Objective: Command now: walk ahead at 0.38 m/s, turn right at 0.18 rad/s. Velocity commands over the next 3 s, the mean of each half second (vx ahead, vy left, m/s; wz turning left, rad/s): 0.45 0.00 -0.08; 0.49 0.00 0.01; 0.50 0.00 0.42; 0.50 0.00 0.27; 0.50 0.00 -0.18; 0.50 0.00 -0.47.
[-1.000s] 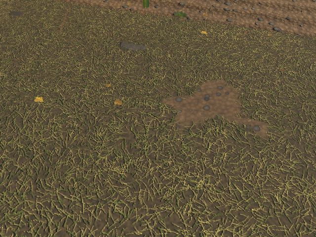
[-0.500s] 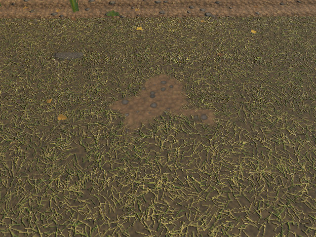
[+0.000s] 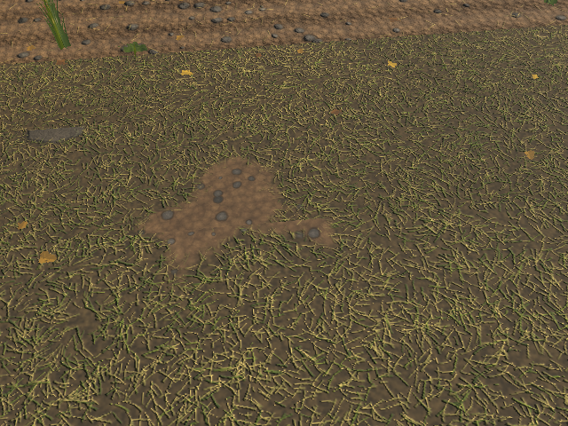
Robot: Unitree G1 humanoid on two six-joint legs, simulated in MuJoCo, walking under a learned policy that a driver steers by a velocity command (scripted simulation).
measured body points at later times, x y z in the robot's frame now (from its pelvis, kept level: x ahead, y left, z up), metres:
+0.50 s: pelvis +0.23 +0.09 -0.01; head +0.25 +0.09 +0.44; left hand +0.41 +0.31 -0.12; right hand +0.21 -0.12 -0.16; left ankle +0.15 +0.17 -0.75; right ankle +0.40 -0.06 -0.70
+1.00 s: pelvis +0.61 +0.02 -0.17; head +0.63 +0.01 +0.28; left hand +0.63 +0.27 -0.31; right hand +0.62 -0.23 -0.31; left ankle +0.53 +0.15 -0.75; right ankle +0.63 -0.07 -0.90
